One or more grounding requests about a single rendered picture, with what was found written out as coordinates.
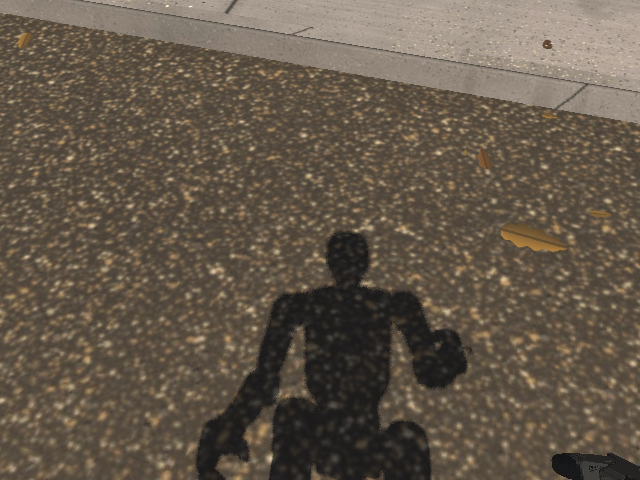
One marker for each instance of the right robot hand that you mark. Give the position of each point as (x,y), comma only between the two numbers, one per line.
(578,466)

